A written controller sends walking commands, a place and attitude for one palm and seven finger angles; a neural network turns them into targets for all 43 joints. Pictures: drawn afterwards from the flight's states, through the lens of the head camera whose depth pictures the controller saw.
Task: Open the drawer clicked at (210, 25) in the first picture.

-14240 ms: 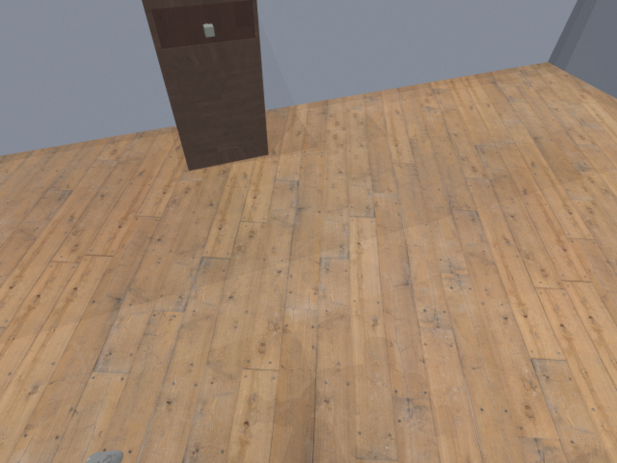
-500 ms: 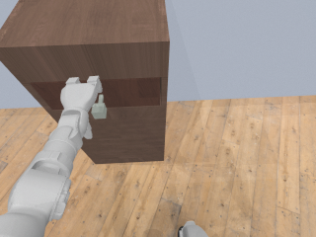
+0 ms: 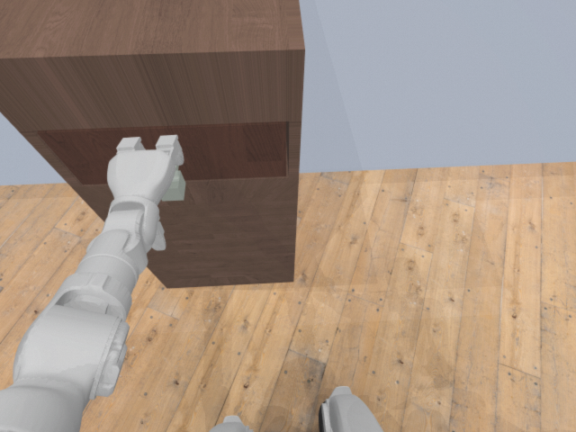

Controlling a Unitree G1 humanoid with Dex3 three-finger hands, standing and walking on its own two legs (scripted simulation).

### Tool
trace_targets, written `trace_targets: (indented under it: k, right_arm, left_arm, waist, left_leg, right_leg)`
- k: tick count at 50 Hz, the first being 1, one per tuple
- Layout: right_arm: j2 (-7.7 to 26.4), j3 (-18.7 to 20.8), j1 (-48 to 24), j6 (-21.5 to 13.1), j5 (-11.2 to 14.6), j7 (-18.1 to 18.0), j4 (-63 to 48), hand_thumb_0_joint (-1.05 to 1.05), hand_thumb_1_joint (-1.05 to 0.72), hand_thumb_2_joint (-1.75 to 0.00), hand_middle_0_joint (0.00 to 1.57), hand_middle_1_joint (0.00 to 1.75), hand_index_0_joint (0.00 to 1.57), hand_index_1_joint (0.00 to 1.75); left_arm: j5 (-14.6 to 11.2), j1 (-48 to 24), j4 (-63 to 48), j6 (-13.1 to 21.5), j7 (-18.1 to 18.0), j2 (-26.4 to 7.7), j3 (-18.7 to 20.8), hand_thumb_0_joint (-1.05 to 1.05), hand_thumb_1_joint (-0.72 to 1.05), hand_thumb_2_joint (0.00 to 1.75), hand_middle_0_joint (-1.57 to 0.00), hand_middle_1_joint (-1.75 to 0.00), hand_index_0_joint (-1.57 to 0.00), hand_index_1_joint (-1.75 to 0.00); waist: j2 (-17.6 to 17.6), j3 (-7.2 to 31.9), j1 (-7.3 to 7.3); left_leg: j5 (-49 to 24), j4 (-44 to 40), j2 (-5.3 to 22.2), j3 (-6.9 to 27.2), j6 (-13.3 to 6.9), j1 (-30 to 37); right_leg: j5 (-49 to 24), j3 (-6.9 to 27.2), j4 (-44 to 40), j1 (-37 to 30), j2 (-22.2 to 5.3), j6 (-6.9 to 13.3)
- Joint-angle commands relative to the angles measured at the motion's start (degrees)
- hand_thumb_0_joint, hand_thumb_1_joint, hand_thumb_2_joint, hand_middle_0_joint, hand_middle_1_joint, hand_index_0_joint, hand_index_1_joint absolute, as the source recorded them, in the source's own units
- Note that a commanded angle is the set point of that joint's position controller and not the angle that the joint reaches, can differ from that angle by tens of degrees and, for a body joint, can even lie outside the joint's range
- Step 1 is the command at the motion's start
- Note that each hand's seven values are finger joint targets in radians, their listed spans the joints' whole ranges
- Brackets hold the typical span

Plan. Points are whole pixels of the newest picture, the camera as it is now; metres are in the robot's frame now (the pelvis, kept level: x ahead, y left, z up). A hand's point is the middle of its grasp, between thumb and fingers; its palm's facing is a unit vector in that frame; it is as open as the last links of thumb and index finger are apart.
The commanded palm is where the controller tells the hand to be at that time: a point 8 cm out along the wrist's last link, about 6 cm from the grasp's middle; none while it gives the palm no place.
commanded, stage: lower the fingers behind the handle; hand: left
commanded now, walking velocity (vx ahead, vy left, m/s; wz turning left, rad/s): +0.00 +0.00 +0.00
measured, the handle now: (172, 176) +0.52 +0.17 -0.02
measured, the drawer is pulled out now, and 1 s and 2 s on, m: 0.00 0.00 0.00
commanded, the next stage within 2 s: lift the fingers back up to retry in 0.94 s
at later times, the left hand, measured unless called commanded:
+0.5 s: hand (160, 196) +0.48 +0.18 -0.02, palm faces -0.02 +0.00 -1.00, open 13.8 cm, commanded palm +0.45 +0.20 +0.01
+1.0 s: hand (162, 194) +0.48 +0.18 -0.02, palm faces -0.02 +0.00 -1.00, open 13.7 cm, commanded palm +0.45 +0.20 +0.01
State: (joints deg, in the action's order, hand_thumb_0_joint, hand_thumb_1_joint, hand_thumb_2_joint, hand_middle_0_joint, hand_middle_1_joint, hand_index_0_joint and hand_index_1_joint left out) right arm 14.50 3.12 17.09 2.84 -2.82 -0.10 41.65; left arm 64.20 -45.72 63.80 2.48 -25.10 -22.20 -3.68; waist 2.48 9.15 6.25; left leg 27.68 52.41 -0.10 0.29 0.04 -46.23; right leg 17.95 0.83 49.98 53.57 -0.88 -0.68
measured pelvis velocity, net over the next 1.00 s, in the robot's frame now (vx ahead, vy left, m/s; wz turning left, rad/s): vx -0.03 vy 0.00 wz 0.00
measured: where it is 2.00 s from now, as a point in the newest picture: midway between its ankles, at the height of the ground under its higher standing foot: outside the picture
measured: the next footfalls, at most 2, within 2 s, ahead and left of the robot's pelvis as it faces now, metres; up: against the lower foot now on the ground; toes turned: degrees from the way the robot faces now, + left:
none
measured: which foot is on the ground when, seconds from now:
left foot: down 0.00-1.00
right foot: down 0.00-1.00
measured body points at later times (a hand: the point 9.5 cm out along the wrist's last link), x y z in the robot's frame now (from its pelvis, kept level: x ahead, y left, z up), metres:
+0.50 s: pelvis -0.02 +0.00 -0.02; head +0.10 -0.01 +0.41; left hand +0.47 +0.18 +0.04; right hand +0.01 -0.27 -0.15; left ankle -0.04 +0.12 -0.68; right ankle +0.05 -0.13 -0.68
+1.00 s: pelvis -0.03 +0.00 -0.03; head +0.10 -0.01 +0.40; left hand +0.48 +0.18 +0.04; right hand -0.01 -0.27 -0.16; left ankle -0.04 +0.12 -0.68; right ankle +0.05 -0.13 -0.68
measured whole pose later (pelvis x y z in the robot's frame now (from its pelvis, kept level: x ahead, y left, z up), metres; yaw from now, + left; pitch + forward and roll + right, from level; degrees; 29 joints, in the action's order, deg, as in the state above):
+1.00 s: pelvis -0.03 +0.00 -0.03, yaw +0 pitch +25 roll +1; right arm 15.6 0.7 17.7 1.7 -1.7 -1.4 39.8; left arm 63.3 -53.3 65.8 -1.1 -24.1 -25.1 -3.3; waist 2.4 9.4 8.9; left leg 29.4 63.0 -0.5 -0.3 -0.3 -58.6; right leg 18.5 1.7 59.2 65.8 -1.1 -1.0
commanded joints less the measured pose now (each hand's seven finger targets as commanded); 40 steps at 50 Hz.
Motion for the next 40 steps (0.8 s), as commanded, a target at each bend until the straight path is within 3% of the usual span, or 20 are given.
trace_targets:
  k: [1, 5, 8, 10, 13, 16, 17, 24, 26, 27, 30, 31, 32, 34, 40]
  right_arm:
    - [9.06, 3.18, 7.52, -1.05, -0.07, -0.31, -3.11, 0.0, -0.9, -0.9, 0.2, 0.3, 0.2, 0.3]
    - [9.18, 3.37, 8.03, -1.13, -0.39, 0.09, -2.93, 0.0, -0.9, -0.9, 0.2, 0.3, 0.2, 0.3]
    - [9.44, 3.46, 8.19, -0.74, -0.58, 0.25, -2.53, 0.0, -0.9, -0.9, 0.2, 0.3, 0.2, 0.3]
    - [9.36, 3.39, 8.3, -0.5, -0.33, 0.31, -2.48, 0.0, -0.9, -0.9, 0.2, 0.3, 0.2, 0.3]
    - [9.74, 2.86, 7.58, -0.27, 0.05, 0.2, -2.15, 0.0, -0.9, -0.9, 0.2, 0.3, 0.2, 0.3]
    - [9.95, 2.63, 7.42, -0.31, 0.2, -0.19, -2.5, 0.0, -0.9, -0.9, 0.2, 0.3, 0.2, 0.3]
    - [9.78, 2.54, 7.6, -0.51, 0.31, -0.26, -2.61, 0.0, -0.9, -0.9, 0.2, 0.3, 0.2, 0.3]
    - [10.05, 2.2, 7.79, -1.23, 0.42, -0.55, -3.41, 0.0, -0.9, -0.9, 0.2, 0.3, 0.2, 0.3]
    - [10.04, 2.13, 7.55, -1.51, 0.64, -0.69, -3.54, 0.0, -0.9, -0.9, 0.2, 0.3, 0.2, 0.3]
    - [10.17, 2.18, 7.81, -1.7, 0.63, -0.77, -3.53, 0.0, -0.9, -0.9, 0.2, 0.3, 0.2, 0.3]
    - [10.18, 2.16, 8.03, -1.67, 0.57, -0.65, -3.96, 0.0, -0.9, -0.9, 0.2, 0.3, 0.2, 0.3]
    - [10.04, 2.25, 8.05, -1.71, 0.65, -0.71, -3.86, 0.0, -0.9, -0.9, 0.2, 0.3, 0.2, 0.3]
    - [10.25, 2.08, 8.03, -1.7, 0.77, -0.69, -3.79, 0.0, -0.9, -0.9, 0.2, 0.3, 0.2, 0.3]
    - [10.45, 1.8, 8.11, -1.54, 0.97, -0.93, -3.87, 0.0, -0.9, -0.9, 0.2, 0.3, 0.2, 0.3]
    - [10.61, 1.32, 8.3, -1.5, 1.16, -1.48, -3.99, 0.0, -0.9, -0.9, 0.2, 0.3, 0.2, 0.3]
  left_arm:
    - [0.87, -22.89, -9.04, 0.27, -3.79, -12.46, 3.05, 0.0, -0.5, 0.3, -0.3, -1.2, -0.3, -1.2]
    - [0.97, -24.7, -10.5, -0.36, -5.08, -13.72, 4.14, 0.0, -0.5, 0.3, -0.3, -1.2, -0.3, -1.2]
    - [0.8, -22.83, -9.74, -1.36, -5.36, -14.84, 5.55, 0.0, -0.5, 0.3, -0.3, -1.2, -0.3, -1.2]
    - [0.74, -21.82, -8.86, -2.49, -5.28, -12.92, 3.89, 0.0, -0.5, 0.3, -0.3, -1.2, -0.3, -1.2]
    - [0.11, -22.14, -5.92, -4.08, -4.58, -13.36, 3.57, 0.0, -0.5, 0.3, -0.3, -1.2, -0.3, -1.2]
    - [0.27, -20.83, -4.63, -4.57, -3.83, -14.16, 3.54, 0.0, -0.5, 0.3, -0.3, -1.2, -0.3, -1.2]
    - [0.21, -21.22, -4.7, -4.52, -3.5, -12.95, 2.46, 0.0, -0.5, 0.3, -0.3, -1.2, -0.3, -1.2]
    - [0.07, -19.07, -3.25, -3.45, -2.16, -13.06, 2.67, 0.0, -0.5, 0.3, -0.3, -1.2, -0.3, -1.2]
    - [0.32, -19.35, -1.86, -3.71, -2.17, -11.8, 1.38, 0.0, -0.5, 0.3, -0.3, -1.2, -0.3, -1.2]
    - [0.4, -20.77, -2.69, -3.54, -2.36, -12.47, 1.77, 0.0, -0.5, 0.3, -0.3, -1.2, -0.3, -1.2]
    - [0.47, -20.56, -4.09, -3.85, -2.5, -14.21, 2.98, 0.0, -0.5, 0.3, -0.3, -1.2, -0.3, -1.2]
    - [0.51, -21.36, -3.54, -4.26, -2.52, -12.55, 1.55, 0.0, -0.5, 0.3, -0.3, -1.2, -0.3, -1.2]
    - [0.3, -21.06, -3.13, -4.69, -2.48, -14.15, 2.75, 0.0, -0.5, 0.3, -0.3, -1.2, -0.3, -1.2]
    - [0.01, -22.47, -2.53, -5.47, -2.27, -15.15, 2.81, 0.0, -0.5, 0.3, -0.3, -1.2, -0.3, -1.2]
    - [-0.09, -24.81, -1.23, -6.87, -0.94, -15.89, 2.13, 0.0, -0.5, 0.3, -0.3, -1.2, -0.3, -1.2]
  waist:
    - [-1.45, 23.55, 1.31]
    - [0.11, 26.98, 1.35]
    - [-0.84, 28.91, 0.89]
    - [-0.97, 27.51, 1.05]
    - [-1.91, 23.92, 1.68]
    - [-2.8, 23.42, 1.47]
    - [-2.72, 22.88, 1.89]
    - [-3.31, 21.86, 1.63]
    - [-4.08, 19.54, 2.35]
    - [-3.88, 20.06, 2.71]
    - [-1.83, 24.06, 1.48]
    - [-2.4, 22.9, 2.6]
    - [-2.72, 22.6, 2.08]
    - [-3.91, 22.27, 2.73]
    - [-3.06, 22.34, 3.36]
  left_leg:
    - [-18.14, -4.07, -1.98, -1.51, -1.93, 2.81]
    - [-19.31, -2.57, -1.98, -1.39, -1.86, 2.56]
    - [-21.14, -1.78, -2.06, -1.41, -1.84, 2.31]
    - [-20.79, -2.08, -1.95, -1.48, -1.78, 1.89]
    - [-16.74, -2.43, -2.04, -1.69, -1.92, -0.66]
    - [-14.7, -2.36, -2.14, -1.9, -2.15, -1.92]
    - [-14.51, -2.32, -2.07, -1.85, -2.17, -2.14]
    - [-11.4, -0.79, -2.0, -1.88, -2.21, -5.04]
    - [-9.61, -0.29, -1.98, -1.88, -2.19, -6.58]
    - [-9.34, 0.1, -1.87, -1.76, -2.25, -6.74]
    - [-10.47, 0.43, -2.15, -1.73, -2.15, -6.05]
    - [-10.19, 0.6, -1.98, -1.76, -2.16, -6.11]
    - [-9.42, 0.66, -2.04, -1.79, -2.16, -6.88]
    - [-7.97, 0.5, -2.07, -1.6, -2.32, -7.89]
    - [-6.47, 0.51, -2.11, -1.55, -2.46, -8.38]
  right_leg:
    - [-13.7, -1.55, -1.87, -18.94, 1.76, 2.59]
    - [-14.85, -1.52, -0.34, -18.97, 1.7, 2.54]
    - [-16.93, -1.52, 0.44, -20.13, 1.72, 2.5]
    - [-16.68, -1.67, 0.17, -19.72, 1.74, 2.42]
    - [-13.27, -1.52, -0.43, -18.46, 1.66, 2.32]
    - [-11.56, -1.23, -0.5, -18.19, 1.55, 2.18]
    - [-11.5, -1.33, -0.43, -17.76, 1.54, 2.19]
    - [-8.03, -1.36, 1.17, -14.64, 1.46, 2.26]
    - [-6.05, -1.48, 1.29, -12.44, 1.46, 2.2]
    - [-5.67, -1.39, 1.56, -11.86, 1.41, 2.17]
    - [-6.76, -1.34, 2.6, -13.35, 1.37, 2.39]
    - [-6.45, -1.52, 2.38, -12.34, 1.38, 2.2]
    - [-5.58, -1.41, 2.41, -12.49, 1.32, 2.11]
    - [-4.31, -1.29, 2.08, -12.55, 1.28, 1.92]
    - [-2.72, -1.27, 2.07, -11.73, 1.19, 1.81]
